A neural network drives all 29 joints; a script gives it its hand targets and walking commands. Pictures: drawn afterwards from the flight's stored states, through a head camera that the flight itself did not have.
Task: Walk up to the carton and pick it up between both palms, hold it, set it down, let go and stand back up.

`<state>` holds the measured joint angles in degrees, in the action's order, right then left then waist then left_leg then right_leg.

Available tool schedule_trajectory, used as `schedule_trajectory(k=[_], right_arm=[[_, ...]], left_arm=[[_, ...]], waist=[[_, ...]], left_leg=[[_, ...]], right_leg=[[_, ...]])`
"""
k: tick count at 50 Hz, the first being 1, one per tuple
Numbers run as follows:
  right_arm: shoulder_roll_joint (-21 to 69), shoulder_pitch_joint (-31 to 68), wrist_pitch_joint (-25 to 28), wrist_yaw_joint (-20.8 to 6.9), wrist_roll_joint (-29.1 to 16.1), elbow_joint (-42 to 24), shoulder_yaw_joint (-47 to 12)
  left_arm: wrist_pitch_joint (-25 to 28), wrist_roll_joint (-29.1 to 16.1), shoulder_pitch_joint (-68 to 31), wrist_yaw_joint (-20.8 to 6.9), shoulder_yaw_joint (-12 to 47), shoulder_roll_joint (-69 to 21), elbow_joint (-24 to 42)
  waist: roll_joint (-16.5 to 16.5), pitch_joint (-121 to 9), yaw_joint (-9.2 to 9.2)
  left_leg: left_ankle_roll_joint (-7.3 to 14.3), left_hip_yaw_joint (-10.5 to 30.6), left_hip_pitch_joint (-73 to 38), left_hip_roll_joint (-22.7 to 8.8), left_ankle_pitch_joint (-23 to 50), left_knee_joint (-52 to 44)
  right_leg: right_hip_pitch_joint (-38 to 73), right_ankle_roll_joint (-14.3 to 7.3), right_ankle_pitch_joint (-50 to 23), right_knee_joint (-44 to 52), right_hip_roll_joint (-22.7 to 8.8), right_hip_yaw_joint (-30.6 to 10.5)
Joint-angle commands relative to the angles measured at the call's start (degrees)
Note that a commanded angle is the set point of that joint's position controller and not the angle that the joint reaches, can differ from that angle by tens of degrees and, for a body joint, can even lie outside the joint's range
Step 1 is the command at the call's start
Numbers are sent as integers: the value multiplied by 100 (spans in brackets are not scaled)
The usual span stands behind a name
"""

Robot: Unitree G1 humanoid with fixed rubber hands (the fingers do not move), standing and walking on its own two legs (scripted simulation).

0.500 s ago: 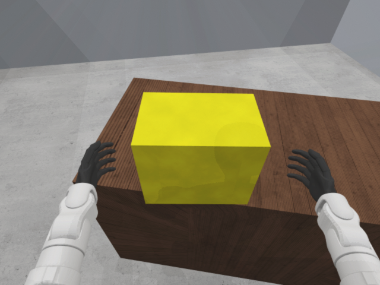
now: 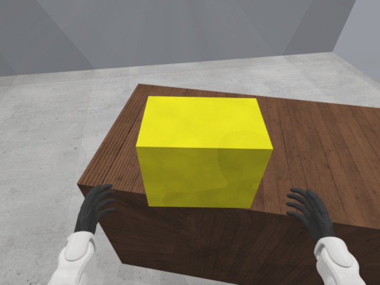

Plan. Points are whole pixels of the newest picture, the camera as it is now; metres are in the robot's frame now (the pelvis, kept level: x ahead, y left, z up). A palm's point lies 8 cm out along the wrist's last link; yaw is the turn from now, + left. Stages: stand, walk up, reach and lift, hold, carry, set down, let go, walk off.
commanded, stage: set down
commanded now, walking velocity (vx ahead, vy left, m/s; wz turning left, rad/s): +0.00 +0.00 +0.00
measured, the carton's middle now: (200, 153) +0.44 -0.03 +0.03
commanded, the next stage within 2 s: let go in 0.82 s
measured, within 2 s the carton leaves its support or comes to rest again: neither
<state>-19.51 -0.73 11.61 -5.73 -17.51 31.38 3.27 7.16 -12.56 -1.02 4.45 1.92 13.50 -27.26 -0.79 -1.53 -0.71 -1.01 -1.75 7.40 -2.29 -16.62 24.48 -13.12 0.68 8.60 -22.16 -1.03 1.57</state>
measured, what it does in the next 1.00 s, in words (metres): stands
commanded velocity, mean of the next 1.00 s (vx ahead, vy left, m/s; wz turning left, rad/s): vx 0.00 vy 0.00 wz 0.00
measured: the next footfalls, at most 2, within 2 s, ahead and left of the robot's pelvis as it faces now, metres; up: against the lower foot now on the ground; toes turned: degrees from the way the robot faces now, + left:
none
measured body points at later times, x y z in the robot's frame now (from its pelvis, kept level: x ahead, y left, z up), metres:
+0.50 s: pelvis +0.00 +0.00 +0.00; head -0.02 +0.00 +0.45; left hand +0.23 +0.23 -0.03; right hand +0.22 -0.25 -0.03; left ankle -0.04 +0.12 -0.74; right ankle +0.03 -0.13 -0.74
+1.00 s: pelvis +0.01 +0.01 +0.00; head +0.01 +0.01 +0.45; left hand +0.18 +0.23 -0.07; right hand +0.18 -0.23 -0.07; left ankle -0.04 +0.12 -0.74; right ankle +0.04 -0.13 -0.74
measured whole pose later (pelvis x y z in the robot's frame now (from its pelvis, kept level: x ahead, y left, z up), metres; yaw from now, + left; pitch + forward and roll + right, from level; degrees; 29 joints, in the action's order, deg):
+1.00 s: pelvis +0.01 +0.01 +0.00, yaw -1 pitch -5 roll -1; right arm -11.2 -12.1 9.7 -2.5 -1.0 35.6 3.8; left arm -7.0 -2.4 12.7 1.7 0.4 11.2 -24.8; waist -0.9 4.6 0.8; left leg -0.8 -2.4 0.7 -2.5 -17.3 22.9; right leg -6.6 1.1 9.0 -20.5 -0.7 0.9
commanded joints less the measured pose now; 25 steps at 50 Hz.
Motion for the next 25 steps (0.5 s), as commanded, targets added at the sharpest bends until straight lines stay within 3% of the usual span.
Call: schedule_trajectory(k=[1, 4, 5, 7, 8, 11, 15, 16, 19, 20, 22, 23, 24, 25], right_arm=[[-922, 1089, 170, -3, 34, -473, 332], [-860, 401, 289, 63, 102, -349, 140], [-896, 1055, 308, 105, 76, -825, 223], [-796, 791, 230, 109, 203, -516, 208], [-726, 455, 237, 114, 230, -435, 183], [-654, 460, 147, 157, 350, -227, 231], [-603, 486, 152, 156, 449, -516, 229], [-598, 482, 124, 168, 521, -625, 248], [-543, 290, -40, 179, 652, -718, 329], [-518, 226, -77, 175, 733, -488, 280], [-475, 343, -54, 190, 798, -627, 309], [-441, -45, -148, 193, 869, -199, 247], [-438, 145, -140, 215, 887, -374, 328], [-423, -138, -153, 232, 935, -141, 270]], left_arm=[[230, -4, -1184, 62, -48, 581, 654], [121, 134, -244, -61, -160, 492, 576], [155, 7, -987, -55, -227, 794, 855], [52, 62, -749, -53, -184, 647, 635], [46, 88, -382, -76, -146, 534, 659], [-110, 229, -481, -106, -214, 587, 580], [-226, 188, -377, -103, -243, 510, 687], [-238, 117, -481, -72, -139, 589, 818], [-495, 212, -215, -46, -138, 545, 1005], [-563, 288, -164, -62, -96, 449, 918], [-600, 313, -288, -63, -168, 555, 905], [-727, 440, 209, -114, -192, 427, 510], [-761, 451, -40, -145, -252, 452, 744], [-842, 512, 312, -163, -216, 372, 599]], waist=[[76, -713, -62], [256, -710, 60], [302, -903, 48], [229, -616, 30], [264, -521, 44], [104, -330, 31], [224, -391, 130], [180, -418, 22], [72, -255, 84], [92, -170, 41], [102, -328, 87], [157, -86, 88], [197, -163, 72], [186, 18, 78]], left_leg=[[-109, 228, 770, 262, 909, -519], [-127, 176, 539, 322, 1340, -463], [-93, 166, 777, 331, 1256, -441], [-93, 135, 844, 319, 903, -506], [-81, 133, 707, 316, 1079, -522], [-138, 118, 613, 293, 1125, -604], [-129, 83, 616, 269, 993, -677], [-124, 96, 616, 267, 897, -651], [-125, 29, 628, 243, 944, -768], [-158, 19, 606, 267, 1041, -800], [-149, 3, 679, 277, 997, -735], [-130, -13, 577, 235, 1063, -776], [-149, -48, 592, 251, 1003, -797], [-161, -20, 489, 229, 1046, -833]], right_leg=[[943, -313, -730, 61, 221, -290], [1338, -289, -1221, 109, 253, -322], [1275, -258, -1119, 74, 230, -361], [1303, -267, -810, 61, 220, -320], [1371, -248, -914, 116, 225, -329], [1333, -257, -849, 199, 224, -292], [1412, -291, -650, 232, 234, -237], [1402, -266, -569, 246, 211, -257], [1503, -267, -596, 288, 231, -249], [1435, -285, -657, 320, 242, -247], [1513, -254, -638, 308, 204, -246], [1564, -257, -724, 313, 212, -248], [1580, -276, -663, 344, 207, -221], [1572, -291, -625, 369, 224, -214]])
